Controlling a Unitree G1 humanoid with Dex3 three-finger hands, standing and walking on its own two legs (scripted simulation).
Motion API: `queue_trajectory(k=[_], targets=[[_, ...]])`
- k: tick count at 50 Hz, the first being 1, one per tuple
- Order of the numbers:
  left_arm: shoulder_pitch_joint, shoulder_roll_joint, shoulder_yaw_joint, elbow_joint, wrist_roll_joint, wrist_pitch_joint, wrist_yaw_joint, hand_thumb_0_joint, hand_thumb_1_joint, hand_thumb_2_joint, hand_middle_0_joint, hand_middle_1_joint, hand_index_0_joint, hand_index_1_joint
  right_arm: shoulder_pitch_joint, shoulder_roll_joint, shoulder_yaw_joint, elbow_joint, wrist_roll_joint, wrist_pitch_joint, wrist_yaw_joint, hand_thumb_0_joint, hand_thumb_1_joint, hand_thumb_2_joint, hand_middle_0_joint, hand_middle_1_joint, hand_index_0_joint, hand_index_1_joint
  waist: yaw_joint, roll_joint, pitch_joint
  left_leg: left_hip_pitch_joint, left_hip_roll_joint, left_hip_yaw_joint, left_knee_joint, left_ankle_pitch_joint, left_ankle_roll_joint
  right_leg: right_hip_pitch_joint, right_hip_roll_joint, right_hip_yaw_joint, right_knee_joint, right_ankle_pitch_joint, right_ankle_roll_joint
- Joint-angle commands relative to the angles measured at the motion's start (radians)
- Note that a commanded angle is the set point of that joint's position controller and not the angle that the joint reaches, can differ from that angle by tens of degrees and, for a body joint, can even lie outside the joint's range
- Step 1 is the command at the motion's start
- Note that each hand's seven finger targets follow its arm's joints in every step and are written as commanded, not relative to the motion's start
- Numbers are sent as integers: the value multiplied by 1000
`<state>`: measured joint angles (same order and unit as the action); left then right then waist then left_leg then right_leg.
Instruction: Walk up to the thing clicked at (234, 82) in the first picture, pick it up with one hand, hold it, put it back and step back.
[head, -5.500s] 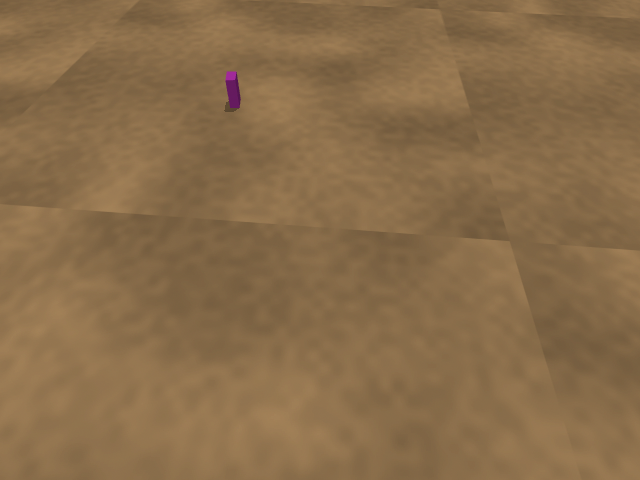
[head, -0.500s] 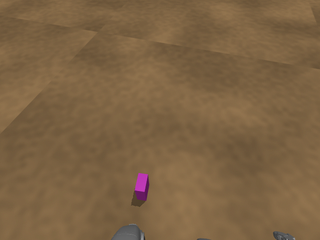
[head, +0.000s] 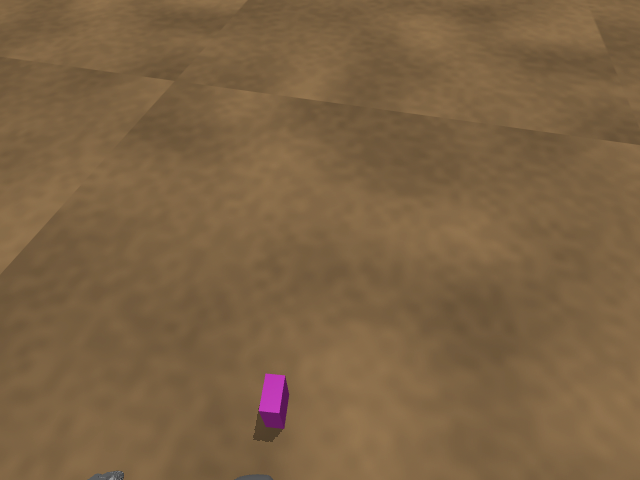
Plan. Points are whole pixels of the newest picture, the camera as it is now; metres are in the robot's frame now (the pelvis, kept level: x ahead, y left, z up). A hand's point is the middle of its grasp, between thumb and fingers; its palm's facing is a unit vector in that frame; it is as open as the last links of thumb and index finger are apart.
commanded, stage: walk up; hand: left
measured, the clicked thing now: (275, 402) +0.39 +0.14 -0.68
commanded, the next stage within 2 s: stand in 0.96 s
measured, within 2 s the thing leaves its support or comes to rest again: neither
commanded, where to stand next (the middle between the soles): +0.04 -0.01 m, yaw +0 degrees
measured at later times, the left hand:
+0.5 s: hand out of the picture +0.09 +0.26 -0.14, palm faces +0.00 -0.95 -0.32, open 7.4 cm
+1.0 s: hand out of the picture +0.08 +0.27 -0.14, palm faces +0.03 -0.95 -0.33, open 7.4 cm
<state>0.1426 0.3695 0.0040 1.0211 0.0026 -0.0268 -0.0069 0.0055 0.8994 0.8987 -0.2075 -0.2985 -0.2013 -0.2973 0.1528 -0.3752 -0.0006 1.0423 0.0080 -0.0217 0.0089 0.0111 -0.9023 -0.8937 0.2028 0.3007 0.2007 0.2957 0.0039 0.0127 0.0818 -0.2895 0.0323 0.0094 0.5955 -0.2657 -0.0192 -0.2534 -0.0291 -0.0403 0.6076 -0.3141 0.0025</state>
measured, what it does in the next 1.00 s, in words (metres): stands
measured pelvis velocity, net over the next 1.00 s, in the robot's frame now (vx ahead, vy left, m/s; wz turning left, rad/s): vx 0.02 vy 0.01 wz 0.03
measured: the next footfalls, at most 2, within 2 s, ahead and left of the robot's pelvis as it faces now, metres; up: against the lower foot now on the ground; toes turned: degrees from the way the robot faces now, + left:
none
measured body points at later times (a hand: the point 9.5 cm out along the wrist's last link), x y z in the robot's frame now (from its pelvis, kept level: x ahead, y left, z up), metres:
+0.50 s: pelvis +0.01 +0.01 +0.02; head +0.01 +0.02 +0.47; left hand +0.09 +0.31 -0.12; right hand +0.10 -0.30 -0.10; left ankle +0.03 +0.13 -0.73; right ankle +0.01 -0.12 -0.73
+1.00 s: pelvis +0.02 +0.01 +0.02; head +0.02 +0.02 +0.47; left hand +0.08 +0.32 -0.12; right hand +0.11 -0.28 -0.11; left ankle +0.03 +0.13 -0.73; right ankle +0.01 -0.12 -0.73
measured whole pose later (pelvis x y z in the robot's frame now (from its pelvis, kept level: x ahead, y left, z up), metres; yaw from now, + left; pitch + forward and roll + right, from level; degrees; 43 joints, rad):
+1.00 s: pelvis +0.02 +0.01 +0.02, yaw +2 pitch -2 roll +0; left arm 0.09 0.35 0.01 1.17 0.01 -0.01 -0.01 0.00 0.90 0.90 -0.21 -0.30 -0.20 -0.30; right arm 0.08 -0.34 0.00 1.16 -0.01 -0.01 0.00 0.01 -0.90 -0.89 0.20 0.30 0.20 0.30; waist 0.01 0.00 0.04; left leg -0.15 0.00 -0.01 0.34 -0.15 0.00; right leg -0.09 -0.05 -0.07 0.32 -0.19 0.03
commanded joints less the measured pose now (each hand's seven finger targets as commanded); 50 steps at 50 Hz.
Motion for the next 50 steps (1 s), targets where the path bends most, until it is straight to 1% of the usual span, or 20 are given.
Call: queue_trajectory(k=[1,3,5,7,10,14,15,20,23,24,26,29,30,36,39,41,44,47,48,50], targets=[[-46,224,47,-30,-12,-16,17,0,900,900,-200,-300,-200,-300,-57,-223,-36,-23,1,-29,-14,0,-900,-900,200,300,200,300,9,-10,-146,73,94,-111,-134,267,74,88,-100,98,-139,251,-52],[-63,219,44,-9,-10,-13,16,0,900,900,-200,-300,-200,-300,-80,-221,-36,-7,0,-26,-14,0,-900,-900,200,300,200,300,8,-14,-152,95,93,-106,-148,265,71,90,-100,95,-171,234,-50],[-95,218,41,7,-10,-10,15,0,900,900,-200,-300,-200,-300,-90,-213,-31,9,0,-23,-13,0,-900,-900,200,300,200,300,4,-22,-120,87,88,-105,-180,227,62,92,-103,100,-211,204,-45],[-118,214,39,18,-8,-9,13,0,900,900,-200,-300,-200,-300,-100,-213,-29,24,-3,-21,-12,0,-900,-900,200,300,200,300,2,-17,-116,90,88,-105,-206,199,59,107,-106,100,-238,181,-40],[-139,208,38,40,-8,-7,11,0,900,900,-200,-300,-200,-300,-117,-206,-27,41,-6,-21,-11,0,-900,-900,200,300,200,300,2,-10,-110,103,90,-105,-244,200,52,112,-100,93,-273,164,-32],[-158,205,40,57,-4,-7,8,0,900,900,-200,-300,-200,-300,-123,-206,-27,54,-9,-23,-13,0,-900,-900,200,300,200,300,-3,-7,-140,129,93,-96,-261,226,46,158,-108,86,-296,206,-29],[-158,202,41,63,-5,-6,8,0,900,900,-200,-300,-200,-300,-129,-204,-27,55,-9,-23,-13,0,-900,-900,200,300,200,300,-1,-2,-131,126,93,-97,-269,232,44,154,-105,81,-302,201,-27],[-159,199,41,75,0,-6,5,0,900,900,-200,-300,-200,-300,-137,-202,-27,57,-12,-20,-13,0,-900,-900,200,300,200,300,-4,0,-121,133,91,-100,-289,177,42,146,-107,81,-330,162,-22],[-159,195,40,78,0,-4,3,0,900,900,-200,-300,-200,-300,-134,-202,-29,60,-14,-18,-12,0,-900,-900,200,300,200,300,-8,13,-82,102,86,-113,-322,73,38,125,-101,82,-346,94,-19],[-154,194,40,78,4,-4,3,0,900,900,-200,-300,-200,-300,-133,-208,-31,62,-16,-19,-12,0,-900,-900,200,300,200,300,-8,15,-104,105,94,-118,-327,69,43,150,-102,77,-340,106,-22],[-131,193,41,88,3,-5,3,0,900,900,-200,-300,-200,-300,-145,-205,-32,58,-14,-21,-12,0,-900,-900,200,300,200,300,0,9,-120,128,93,-116,-313,125,47,148,-101,72,-340,128,-21],[-132,194,43,87,3,-7,4,0,900,900,-200,-300,-200,-300,-130,-202,-31,60,-14,-21,-13,0,-900,-900,200,300,200,300,-3,1,-129,132,91,-111,-305,176,43,171,-108,73,-342,167,-17],[-131,190,42,89,2,-6,4,0,900,900,-200,-300,-200,-300,-128,-199,-31,61,-14,-21,-13,0,-900,-900,200,300,200,300,-4,3,-119,125,86,-112,-310,166,40,163,-107,73,-341,167,-15],[-116,187,41,90,1,-4,6,0,900,900,-200,-300,-200,-300,-118,-199,-35,64,-14,-18,-16,0,-900,-900,200,300,200,300,-5,4,-129,145,90,-113,-305,207,42,168,-108,63,-337,185,-13],[-112,184,40,90,3,-1,7,0,900,900,-200,-300,-200,-300,-123,-201,-38,66,-15,-17,-17,0,-900,-900,200,300,200,300,-4,5,-113,128,89,-121,-320,168,44,170,-107,60,-336,173,-13],[-100,182,42,93,2,0,8,0,900,900,-200,-300,-200,-300,-124,-198,-38,66,-15,-18,-17,0,-900,-900,200,300,200,300,1,8,-115,131,93,-125,-322,190,44,167,-103,56,-332,168,-14],[-105,181,44,93,5,2,7,0,900,900,-200,-300,-200,-300,-126,-197,-38,65,-15,-19,-18,0,-900,-900,200,300,200,300,-1,11,-105,108,93,-131,-332,171,45,178,-105,48,-330,169,-12],[-99,181,45,96,5,1,8,0,900,900,-200,-300,-200,-300,-122,-190,-37,64,-14,-19,-17,0,-900,-900,200,300,200,300,0,-4,-106,122,89,-128,-325,210,43,179,-108,51,-333,181,-10],[-93,185,41,92,9,-2,12,0,900,900,-200,-300,-200,-300,-147,-188,-36,53,-17,-16,-18,0,-900,-900,200,300,200,300,4,-3,-93,145,97,-125,-315,276,35,155,-121,64,-339,211,-9],[-96,184,39,93,9,-4,13,0,900,900,-200,-300,-200,-300,-127,-191,-35,57,-14,-13,-17,0,-900,-900,200,300,200,300,-6,-5,-107,153,97,-121,-306,285,35,169,-123,67,-348,227,-7]])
